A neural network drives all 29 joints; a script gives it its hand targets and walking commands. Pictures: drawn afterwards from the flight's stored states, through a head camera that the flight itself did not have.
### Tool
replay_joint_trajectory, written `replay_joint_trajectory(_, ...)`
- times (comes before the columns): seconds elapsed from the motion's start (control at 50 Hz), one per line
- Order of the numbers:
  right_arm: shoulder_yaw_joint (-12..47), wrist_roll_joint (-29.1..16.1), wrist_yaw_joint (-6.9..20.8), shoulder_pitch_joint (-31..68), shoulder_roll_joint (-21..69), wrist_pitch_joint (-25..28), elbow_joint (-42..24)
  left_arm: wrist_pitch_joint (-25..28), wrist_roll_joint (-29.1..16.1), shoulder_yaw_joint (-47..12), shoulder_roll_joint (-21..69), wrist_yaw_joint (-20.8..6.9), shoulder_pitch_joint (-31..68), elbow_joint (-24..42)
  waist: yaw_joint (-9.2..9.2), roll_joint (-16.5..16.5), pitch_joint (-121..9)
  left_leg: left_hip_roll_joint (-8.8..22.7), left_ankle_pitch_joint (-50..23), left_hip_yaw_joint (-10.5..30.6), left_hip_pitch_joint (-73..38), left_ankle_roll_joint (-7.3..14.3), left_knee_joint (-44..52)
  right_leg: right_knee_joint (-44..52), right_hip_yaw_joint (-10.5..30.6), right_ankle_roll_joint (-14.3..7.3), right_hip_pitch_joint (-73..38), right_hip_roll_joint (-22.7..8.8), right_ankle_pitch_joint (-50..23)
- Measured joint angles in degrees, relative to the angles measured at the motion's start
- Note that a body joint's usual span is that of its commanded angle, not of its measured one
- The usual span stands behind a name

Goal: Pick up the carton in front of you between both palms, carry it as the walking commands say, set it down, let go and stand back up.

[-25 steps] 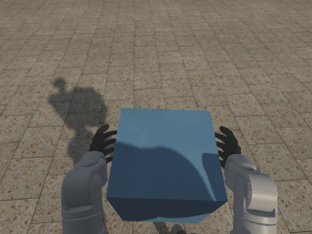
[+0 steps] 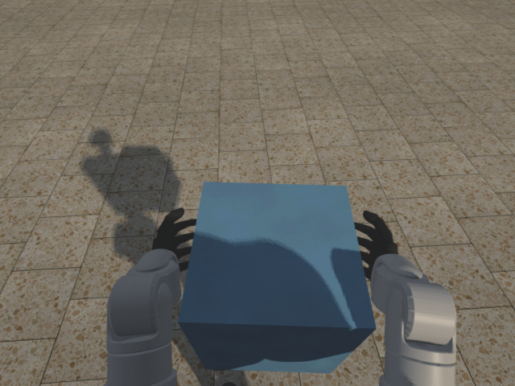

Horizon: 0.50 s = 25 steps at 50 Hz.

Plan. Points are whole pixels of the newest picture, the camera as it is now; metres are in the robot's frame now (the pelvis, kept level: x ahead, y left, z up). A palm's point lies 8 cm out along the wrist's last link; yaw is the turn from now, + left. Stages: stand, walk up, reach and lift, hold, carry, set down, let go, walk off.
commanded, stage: carry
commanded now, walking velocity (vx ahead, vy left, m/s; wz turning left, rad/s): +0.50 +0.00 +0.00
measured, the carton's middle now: (270, 283) +0.27 +0.00 +0.02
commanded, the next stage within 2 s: none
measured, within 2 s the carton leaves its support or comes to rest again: neither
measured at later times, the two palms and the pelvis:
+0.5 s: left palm (207, 117) +0.60 +0.14 +0.10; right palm (348, 119) +0.61 -0.16 +0.10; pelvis +0.34 -0.02 +0.00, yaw +1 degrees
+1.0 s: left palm (220, 53) +0.95 +0.15 +0.09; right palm (323, 54) +0.94 -0.15 +0.09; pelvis +0.68 +0.00 +0.00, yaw +0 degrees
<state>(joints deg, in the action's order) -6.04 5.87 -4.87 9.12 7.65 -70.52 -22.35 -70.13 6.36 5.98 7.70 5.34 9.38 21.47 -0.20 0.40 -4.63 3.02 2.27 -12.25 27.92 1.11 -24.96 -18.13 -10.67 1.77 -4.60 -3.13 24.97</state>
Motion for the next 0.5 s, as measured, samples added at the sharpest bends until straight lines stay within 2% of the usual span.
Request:
replay_joint_trajectory(0.02, 0.25, 0.06, 0.02, 0.17, 0.04, 0.51, 1.46, 0.07, 0.1, 0.43, -0.18, -0.07, 0.08, -0.78, 0.36, 1.15, -0.14, -0.81, -0.41, -1.01, -0.82, 1.61, -1.05, -6.01, 0.46, 0.29, 1.14, -1.58, 2.93)
replay_joint_trajectory(0.04, 0.45, 0.23, 0.06, 0.59, 0.1, 1.26, 3.41, 0.36, 0.14, 1.15, -0.19, -0.1, 0.2, -1.9, 0.63, 2.11, 0.04, -1.24, 1.82, -1.71, -0.67, 2.97, -3.91, -15.47, 1.67, -0.01, 4.66, -3.1, 2.56)
replay_joint_trajectory(0.06, 0.54, 0.32, 0.08, 1.01, 0.15, 1.77, 5.23, 0.59, 0.22, 1.73, -0.18, -0.11, 0.15, -2.9, 0.83, 2.15, 0.46, -1.13, 4.31, -1.99, -0.98, 3.83, -5.52, -26.1, 4.16, -0.29, 9.45, -3.03, 1.95)
replay_joint_trajectory(0.1, 0.63, 0.32, 0.09, 0.96, 0.17, 2.24, 7.22, 0.79, 0.44, 2.19, -0.04, -0.12, -0.27, -4.13, 0.89, 1.44, 1.74, -0.74, 6.72, -2.07, -3.46, 4.01, -4.37, -42.45, 7.4, -1.39, 18.88, -1.58, 0.45)
replay_joint_trajectory(0.14, 0.74, 0.2, 0.09, -0.08, 0.05, 2.55, 7.23, 1.03, 0.53, 1.56, -0.15, -0.13, -0.89, -4.51, 0.89, 0.92, 2.89, -0.69, 6.9, -1.89, -6.73, 3.46, -1.03, -47.88, 7.74, -2.21, 26.24, -1.39, -3.11)
replay_joint_trajectory(0.24, 0.91, -0.35, 0.08, -2.51, -0.2, 3.73, 3.89, 2.48, 0.37, -0.39, -0.26, -0.1, -2.18, -2.75, 0.76, 0.32, 3.95, -0.88, 7.93, -0.82, -14.73, 2.74, 6.53, -39.43, 6.55, -1.47, 37.25, -2.95, -10.17)
replay_joint_trajectory(0.36, 1.34, -1.02, 0.08, -3.07, -0.24, 3.91, -0.4, 2.45, -0.19, -1.2, -0.31, 0.29, -2.94, 1.94, 0.14, 0.27, 2.55, -0.94, 11.98, 0.0, -24.6, 0.58, 11.95, -21.9, 3.81, -0.6, 40.34, -3.34, -18.13)
replay_joint_trajectory(0.46, 1.57, -0.58, 0.08, -1.86, -0.16, 1.91, -2.32, 0.66, -0.59, -0.52, -0.24, 0.36, -1.95, 3.91, 0.07, -0.38, 0.61, -0.28, 19.04, 0.65, -32.66, -2.51, 11.56, -10.79, 0.08, -2.51, 35.98, -1.1, -23.03)
replay_joint_trajectory(0.5, 0.99, -0.28, 0.08, -1.02, -0.17, 0.94, -2.25, 0.02, -0.66, -0.23, -0.12, 0.36, -0.69, 2.99, -0.07, -1.27, 0.09, 1.32, 24.55, 1.49, -33.13, -3.64, 4.19, -7.93, -1.86, -3.9, 32.05, 0.52, -22.04)
